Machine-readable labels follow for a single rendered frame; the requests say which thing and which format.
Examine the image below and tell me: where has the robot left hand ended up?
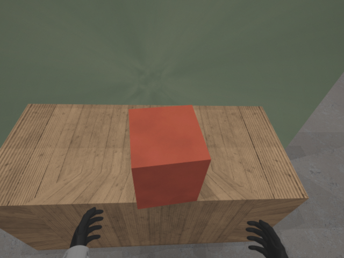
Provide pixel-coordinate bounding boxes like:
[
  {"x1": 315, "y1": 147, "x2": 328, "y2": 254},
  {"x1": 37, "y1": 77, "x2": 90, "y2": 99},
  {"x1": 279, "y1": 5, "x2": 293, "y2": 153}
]
[{"x1": 70, "y1": 207, "x2": 103, "y2": 248}]

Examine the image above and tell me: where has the carton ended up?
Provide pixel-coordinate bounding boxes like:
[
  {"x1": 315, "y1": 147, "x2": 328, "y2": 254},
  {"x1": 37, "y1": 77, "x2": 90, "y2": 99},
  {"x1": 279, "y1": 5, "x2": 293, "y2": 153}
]
[{"x1": 128, "y1": 105, "x2": 211, "y2": 209}]

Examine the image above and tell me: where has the robot left forearm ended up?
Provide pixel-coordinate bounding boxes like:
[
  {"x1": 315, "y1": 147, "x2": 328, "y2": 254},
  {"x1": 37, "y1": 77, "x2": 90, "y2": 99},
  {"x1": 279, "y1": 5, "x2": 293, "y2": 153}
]
[{"x1": 62, "y1": 245, "x2": 90, "y2": 258}]

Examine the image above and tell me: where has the pedestal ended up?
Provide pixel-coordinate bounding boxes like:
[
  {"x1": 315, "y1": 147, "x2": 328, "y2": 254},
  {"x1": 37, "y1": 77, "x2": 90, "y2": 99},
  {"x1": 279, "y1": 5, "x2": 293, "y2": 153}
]
[{"x1": 0, "y1": 104, "x2": 309, "y2": 250}]

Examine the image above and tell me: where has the robot right hand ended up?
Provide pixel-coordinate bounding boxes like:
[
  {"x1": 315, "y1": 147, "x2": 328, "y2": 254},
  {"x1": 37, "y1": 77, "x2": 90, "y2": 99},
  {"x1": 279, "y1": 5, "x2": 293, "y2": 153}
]
[{"x1": 246, "y1": 220, "x2": 288, "y2": 258}]

